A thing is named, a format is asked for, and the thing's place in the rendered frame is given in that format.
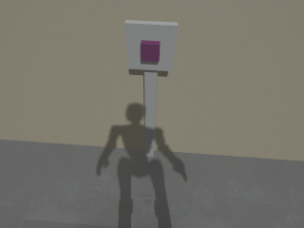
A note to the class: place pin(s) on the panel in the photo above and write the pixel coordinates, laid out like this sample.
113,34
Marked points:
137,31

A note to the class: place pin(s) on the button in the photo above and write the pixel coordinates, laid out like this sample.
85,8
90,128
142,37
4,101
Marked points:
150,51

